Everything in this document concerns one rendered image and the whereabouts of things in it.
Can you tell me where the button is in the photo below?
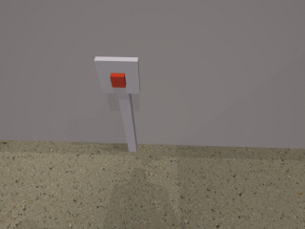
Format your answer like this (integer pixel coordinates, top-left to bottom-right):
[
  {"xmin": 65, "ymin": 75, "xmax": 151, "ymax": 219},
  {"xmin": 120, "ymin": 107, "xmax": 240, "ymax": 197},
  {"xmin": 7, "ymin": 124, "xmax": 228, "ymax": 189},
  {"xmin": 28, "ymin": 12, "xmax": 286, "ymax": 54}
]
[{"xmin": 110, "ymin": 73, "xmax": 127, "ymax": 88}]

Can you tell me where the panel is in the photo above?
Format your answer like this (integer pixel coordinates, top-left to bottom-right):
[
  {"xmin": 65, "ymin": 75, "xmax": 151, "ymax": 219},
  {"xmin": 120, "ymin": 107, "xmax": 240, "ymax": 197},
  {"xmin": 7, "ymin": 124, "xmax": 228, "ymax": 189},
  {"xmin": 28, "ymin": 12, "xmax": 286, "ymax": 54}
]
[{"xmin": 93, "ymin": 56, "xmax": 141, "ymax": 153}]

